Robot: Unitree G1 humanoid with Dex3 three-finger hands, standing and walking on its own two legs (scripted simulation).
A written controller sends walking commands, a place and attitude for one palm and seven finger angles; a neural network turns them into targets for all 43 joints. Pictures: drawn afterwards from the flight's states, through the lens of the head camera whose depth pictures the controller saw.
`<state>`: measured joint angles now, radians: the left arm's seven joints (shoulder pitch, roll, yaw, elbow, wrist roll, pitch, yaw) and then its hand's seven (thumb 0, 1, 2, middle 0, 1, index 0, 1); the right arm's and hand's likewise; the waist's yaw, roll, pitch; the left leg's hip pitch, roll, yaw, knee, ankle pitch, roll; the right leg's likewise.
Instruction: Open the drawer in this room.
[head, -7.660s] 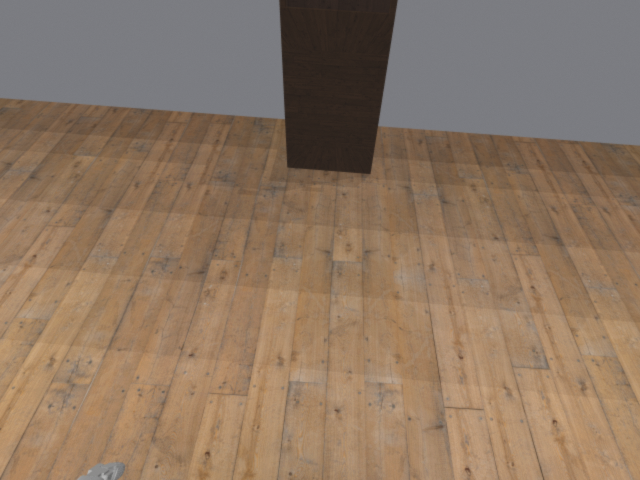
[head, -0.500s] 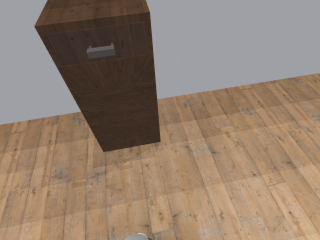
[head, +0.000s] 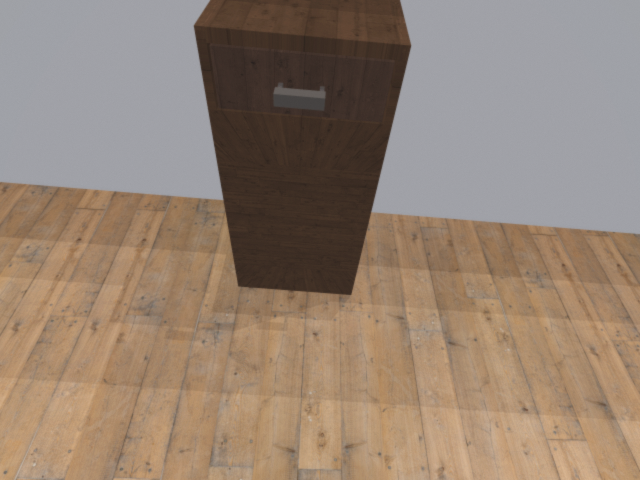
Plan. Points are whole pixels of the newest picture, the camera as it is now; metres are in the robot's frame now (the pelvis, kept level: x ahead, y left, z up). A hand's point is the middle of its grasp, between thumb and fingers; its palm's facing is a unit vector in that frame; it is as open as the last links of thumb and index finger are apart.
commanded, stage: take the last steps up to it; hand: left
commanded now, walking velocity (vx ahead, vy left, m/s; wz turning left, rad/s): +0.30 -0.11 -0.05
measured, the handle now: (300, 93) +0.82 +0.13 +0.05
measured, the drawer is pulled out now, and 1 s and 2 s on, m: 0.00 0.00 0.00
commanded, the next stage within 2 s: come to a stop and stand still in 0.82 s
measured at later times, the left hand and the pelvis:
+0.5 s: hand (256, 427) +0.22 +0.11 -0.16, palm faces -0.01 -0.97 -0.22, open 7.4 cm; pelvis +0.12 -0.08 +0.00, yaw -1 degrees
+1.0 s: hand (261, 410) +0.25 +0.11 -0.18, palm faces +0.06 -0.99 -0.14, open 7.4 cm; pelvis +0.28 -0.06 +0.01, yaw +0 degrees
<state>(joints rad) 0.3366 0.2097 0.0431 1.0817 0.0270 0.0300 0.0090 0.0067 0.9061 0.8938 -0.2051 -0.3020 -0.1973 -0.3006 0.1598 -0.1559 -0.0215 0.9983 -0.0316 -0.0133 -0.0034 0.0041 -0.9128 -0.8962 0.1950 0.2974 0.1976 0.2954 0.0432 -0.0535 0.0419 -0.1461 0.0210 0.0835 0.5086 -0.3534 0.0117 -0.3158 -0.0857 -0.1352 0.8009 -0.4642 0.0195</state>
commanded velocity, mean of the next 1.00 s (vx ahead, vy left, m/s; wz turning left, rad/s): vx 0.19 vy -0.07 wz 0.01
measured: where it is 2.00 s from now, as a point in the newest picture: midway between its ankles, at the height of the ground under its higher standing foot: outside the picture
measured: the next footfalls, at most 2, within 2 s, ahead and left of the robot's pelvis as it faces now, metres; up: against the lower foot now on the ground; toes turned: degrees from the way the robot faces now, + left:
right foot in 0.36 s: +0.21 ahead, -0.17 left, +0.00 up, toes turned -10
left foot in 0.82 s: +0.34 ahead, +0.04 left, +0.00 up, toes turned +10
